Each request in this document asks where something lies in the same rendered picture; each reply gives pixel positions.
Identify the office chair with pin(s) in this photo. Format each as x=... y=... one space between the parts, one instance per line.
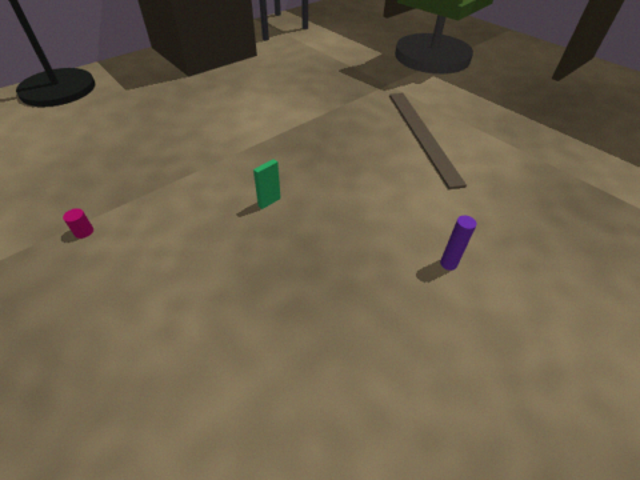
x=433 y=52

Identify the coat stand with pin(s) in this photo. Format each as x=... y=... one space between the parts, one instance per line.
x=52 y=87

